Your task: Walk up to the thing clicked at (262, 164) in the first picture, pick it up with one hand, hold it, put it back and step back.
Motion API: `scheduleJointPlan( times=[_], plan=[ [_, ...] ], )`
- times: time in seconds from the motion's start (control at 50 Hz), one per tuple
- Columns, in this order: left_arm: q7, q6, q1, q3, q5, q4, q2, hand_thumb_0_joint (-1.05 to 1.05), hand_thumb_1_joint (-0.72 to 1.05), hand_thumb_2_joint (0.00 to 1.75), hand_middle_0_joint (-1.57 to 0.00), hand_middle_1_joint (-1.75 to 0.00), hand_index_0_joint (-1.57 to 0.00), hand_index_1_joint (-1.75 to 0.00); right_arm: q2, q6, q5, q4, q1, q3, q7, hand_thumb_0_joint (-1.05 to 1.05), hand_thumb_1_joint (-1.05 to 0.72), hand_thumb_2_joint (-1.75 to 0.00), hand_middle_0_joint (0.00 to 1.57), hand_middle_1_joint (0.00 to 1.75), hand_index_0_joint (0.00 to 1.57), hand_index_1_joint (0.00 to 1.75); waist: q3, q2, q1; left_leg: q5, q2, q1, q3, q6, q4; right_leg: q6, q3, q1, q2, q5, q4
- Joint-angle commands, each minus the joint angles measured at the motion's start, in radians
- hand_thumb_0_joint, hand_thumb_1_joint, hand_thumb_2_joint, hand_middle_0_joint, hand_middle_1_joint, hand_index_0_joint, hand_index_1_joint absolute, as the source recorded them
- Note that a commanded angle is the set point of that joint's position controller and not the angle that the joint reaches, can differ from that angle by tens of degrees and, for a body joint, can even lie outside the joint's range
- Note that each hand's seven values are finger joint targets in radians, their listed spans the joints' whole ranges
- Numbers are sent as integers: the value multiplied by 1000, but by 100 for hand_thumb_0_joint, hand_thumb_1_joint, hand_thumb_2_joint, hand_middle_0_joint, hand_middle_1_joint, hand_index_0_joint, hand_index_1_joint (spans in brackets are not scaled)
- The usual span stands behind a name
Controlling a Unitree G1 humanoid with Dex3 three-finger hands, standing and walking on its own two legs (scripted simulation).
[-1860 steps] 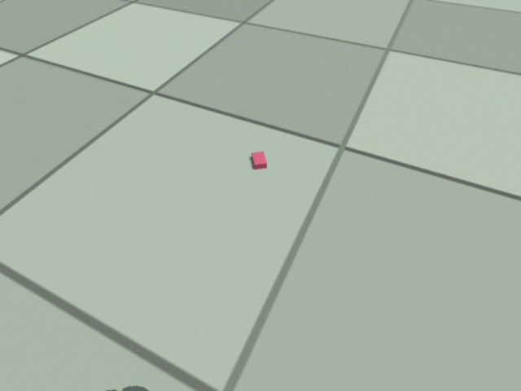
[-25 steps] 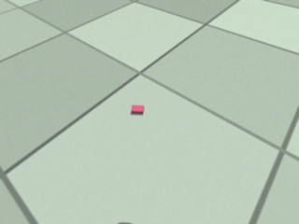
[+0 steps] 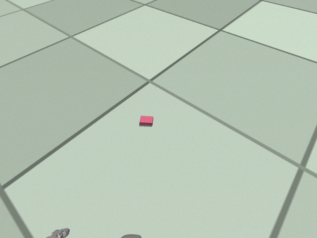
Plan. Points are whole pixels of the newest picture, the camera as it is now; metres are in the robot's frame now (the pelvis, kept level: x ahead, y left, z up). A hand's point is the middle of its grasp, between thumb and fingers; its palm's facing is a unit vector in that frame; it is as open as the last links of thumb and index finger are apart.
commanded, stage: step back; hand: left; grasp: from above
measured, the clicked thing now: (146, 120) +1.04 +0.18 -0.74
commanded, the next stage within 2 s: stand in 0.32 s
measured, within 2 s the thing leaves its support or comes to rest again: neither
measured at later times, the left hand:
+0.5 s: hand out of the picture +0.11 +0.26 -0.14, palm faces -0.04 -0.94 -0.34, open 7.4 cm
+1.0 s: hand out of the picture +0.09 +0.26 -0.14, palm faces -0.08 -0.94 -0.34, open 7.4 cm
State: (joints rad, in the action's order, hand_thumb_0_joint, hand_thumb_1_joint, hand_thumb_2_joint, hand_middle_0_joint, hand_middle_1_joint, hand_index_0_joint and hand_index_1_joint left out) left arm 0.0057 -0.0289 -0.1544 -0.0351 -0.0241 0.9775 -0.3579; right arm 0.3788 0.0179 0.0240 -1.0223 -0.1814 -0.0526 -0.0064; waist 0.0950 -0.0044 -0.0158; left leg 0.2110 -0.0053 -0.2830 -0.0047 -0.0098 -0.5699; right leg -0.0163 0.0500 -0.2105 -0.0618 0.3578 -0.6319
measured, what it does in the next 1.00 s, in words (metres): stands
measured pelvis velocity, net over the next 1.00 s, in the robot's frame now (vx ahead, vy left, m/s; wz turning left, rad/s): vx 0.01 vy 0.01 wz -0.04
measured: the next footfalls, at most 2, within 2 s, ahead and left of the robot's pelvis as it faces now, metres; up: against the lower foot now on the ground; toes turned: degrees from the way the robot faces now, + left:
none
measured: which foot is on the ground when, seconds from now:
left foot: down 0.00-1.00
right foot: down 0.00-1.00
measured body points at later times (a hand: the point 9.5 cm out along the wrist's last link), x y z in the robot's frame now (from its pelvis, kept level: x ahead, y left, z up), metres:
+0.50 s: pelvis +0.02 +0.01 +0.02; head +0.03 +0.01 +0.47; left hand +0.11 +0.31 -0.11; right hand +0.14 -0.28 -0.10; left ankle +0.05 +0.13 -0.73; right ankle -0.01 -0.13 -0.73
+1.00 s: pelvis +0.01 +0.01 +0.02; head +0.02 +0.01 +0.47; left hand +0.10 +0.31 -0.11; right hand +0.06 -0.30 -0.11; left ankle +0.05 +0.13 -0.73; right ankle -0.01 -0.13 -0.73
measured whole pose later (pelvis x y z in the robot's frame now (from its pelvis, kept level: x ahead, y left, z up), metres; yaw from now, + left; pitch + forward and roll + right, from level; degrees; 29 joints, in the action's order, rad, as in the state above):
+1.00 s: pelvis +0.01 +0.01 +0.02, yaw -2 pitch -3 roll +0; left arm 0.01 -0.02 -0.11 0.00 -0.01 1.14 -0.36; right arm 0.35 0.01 0.01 -1.16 -0.11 -0.01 -0.02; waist 0.06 0.00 0.01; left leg 0.13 -0.02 -0.16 0.03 -0.01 -0.33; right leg -0.03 0.01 -0.07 -0.03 0.21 -0.33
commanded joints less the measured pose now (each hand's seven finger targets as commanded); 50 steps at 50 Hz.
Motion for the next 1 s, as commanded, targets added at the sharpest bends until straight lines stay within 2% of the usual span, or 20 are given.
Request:
scheduleJointPlan(
  times=[0.0, 0.02, 0.06, 0.08, 0.12, 0.18, 0.22, 0.28, 0.3, 0.32, 0.38, 0.48, 0.66, 0.7, 0.74, 0.78, 0.82, 0.88, 0.98],
  plan=[
    [-16, 11, 40, -47, 28, -48, -210, 0, 90, 90, -20, -30, -20, -30, 272, 24, -1, 70, 82, -48, 16, 0, -90, -90, 20, 30, 20, 30, -124, 117, -5, 7, -270, -10, -300, 186, 220, 37, -41, 13, 29, 91, 12],
    [-16, 7, 41, -41, 20, -34, -199, 0, 90, 90, -20, -30, -20, -30, 250, 22, -1, 59, 102, -40, 15, 0, -90, -90, 20, 30, 20, 30, -115, 91, -14, -31, -257, -5, -278, 168, 212, 43, -48, 33, 27, 58, 66],
    [-16, -4, 23, -38, 15, -7, -202, 0, 90, 90, -20, -30, -20, -30, 209, 18, -4, 56, 147, -22, 15, 0, -90, -90, 20, 30, 20, 30, -110, 104, -28, -52, -182, -13, -181, 89, 176, 54, -78, 69, -8, -75, 161],
    [-16, -10, 17, -41, 14, 3, -221, 0, 90, 90, -20, -30, -20, -30, 196, 18, -6, 52, 159, -19, 16, 0, -90, -90, 20, 30, 20, 30, -108, 99, -21, -67, -144, -11, -139, 67, 146, 58, -103, 74, -27, -154, 192],
    [-15, -15, 48, -44, 15, 12, -238, 0, 90, 90, -20, -30, -20, -30, 178, 19, -10, 29, 140, -13, 15, 0, -90, -90, 20, 30, 20, 30, -138, 59, 2, -153, -115, 63, -92, 43, 124, 62, -128, 76, -56, -273, 200],
    [-20, -17, 59, -38, 18, 27, -226, 0, 90, 90, -20, -30, -20, -30, 179, 18, -12, 8, 157, -16, 16, 0, -90, -90, 20, 30, 20, 30, -176, 42, 5, -269, -126, 132, -74, 56, 108, 53, -105, 88, -55, -365, 213],
    [-20, -15, 76, -33, 16, 35, -224, 0, 90, 90, -20, -30, -20, -30, 173, 14, -12, 2, 175, -13, 15, 0, -90, -90, 20, 30, 20, 30, -156, 27, 7, -233, -123, 124, -70, 54, 127, 48, -109, 85, -56, -339, 237],
    [-21, -13, 84, -35, 13, 48, -223, 0, 90, 90, -20, -30, -20, -30, 167, 13, -11, -13, 188, -12, 14, 0, -90, -90, 20, 30, 20, 30, -166, 17, 7, -248, -130, 145, -60, 52, 147, 45, -108, 98, -59, -356, 242],
    [-16, -11, 82, -14, 24, 67, -193, 0, 90, 90, -20, -30, -20, -30, 166, 17, -19, -16, 167, 0, 11, 0, -90, -90, 20, 30, 20, 30, -154, 34, 18, -285, -134, 176, -89, 47, 194, 34, -114, 87, -57, -345, 265],
    [-16, -12, 78, -16, 25, 66, -193, 0, 90, 90, -20, -30, -20, -30, 179, 22, -16, -19, 171, -5, 12, 0, -90, -90, 20, 30, 20, 30, -181, 42, 12, -359, -142, 216, -84, 49, 184, 30, -109, 103, -59, -383, 266],
    [-16, -11, 97, -13, 20, 77, -202, 0, 90, 90, -20, -30, -20, -30, 175, 23, -17, -24, 183, -1, 12, 0, -90, -90, 20, 30, 20, 30, -168, 28, 16, -367, -142, 225, -80, 42, 206, 23, -103, 115, -58, -375, 295],
    [-11, -9, 111, -10, 16, 92, -209, 0, 90, 90, -20, -30, -20, -30, 170, 20, -16, -35, 201, 1, 8, 0, -90, -90, 20, 30, 20, 30, -123, 15, 14, -211, -131, 198, -75, 27, 264, 22, -112, 102, -66, -261, 347],
    [-9, -13, 108, -5, 14, 101, -209, 0, 90, 90, -20, -30, -20, -30, 170, 21, -17, -50, 189, 5, 2, 0, -90, -90, 20, 30, 20, 30, -116, 5, 16, -139, -128, 184, -76, 24, 294, 26, -120, 102, -75, -214, 374],
    [-7, -11, 95, -5, 14, 104, -210, 0, 90, 90, -20, -30, -20, -30, 177, 20, -16, -56, 176, 3, 3, 0, -90, -90, 20, 30, 20, 30, -96, 12, 16, -62, -124, 180, -77, 19, 306, 25, -120, 70, -69, -164, 384],
    [-8, -10, 105, -6, 12, 99, -210, 0, 90, 90, -20, -30, -20, -30, 179, 20, -15, -55, 172, 3, 3, 0, -90, -90, 20, 30, 20, 30, -119, 18, 18, -113, -128, 170, -79, 24, 302, 27, -117, 107, -75, -212, 372],
    [-8, -11, 91, -4, 13, 103, -210, 0, 90, 90, -20, -30, -20, -30, 172, 19, -15, -58, 174, 7, 0, 0, -90, -90, 20, 30, 20, 30, -96, -1, 14, -69, -122, 171, -78, 22, 304, 25, -121, 74, -71, -166, 387],
    [-6, -9, 94, -5, 14, 99, -210, 0, 90, 90, -20, -30, -20, -30, 180, 19, -14, -64, 157, 6, 2, 0, -90, -90, 20, 30, 20, 30, -110, 11, 18, -73, -124, 174, -76, 20, 305, 27, -122, 78, -73, -174, 380],
    [-7, -9, 92, -6, 14, 97, -214, 0, 90, 90, -20, -30, -20, -30, 178, 20, -13, -65, 147, 9, 4, 0, -90, -90, 20, 30, 20, 30, -126, 9, 19, -133, -129, 176, -77, 25, 296, 29, -122, 97, -75, -217, 368],
    [-6, -5, 77, -3, 17, 100, -209, 0, 90, 90, -20, -30, -20, -30, 183, 23, -16, -70, 137, 12, 6, 0, -90, -90, 20, 30, 20, 30, -127, 12, 15, -172, -132, 186, -78, 24, 292, 28, -120, 96, -73, -231, 365]
  ],
)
